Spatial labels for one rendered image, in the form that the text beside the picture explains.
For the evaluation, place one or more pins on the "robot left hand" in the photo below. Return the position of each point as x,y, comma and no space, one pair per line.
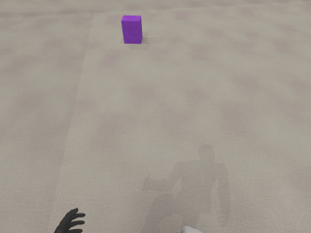
67,222

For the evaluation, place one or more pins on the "carton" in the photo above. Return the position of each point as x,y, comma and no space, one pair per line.
132,29

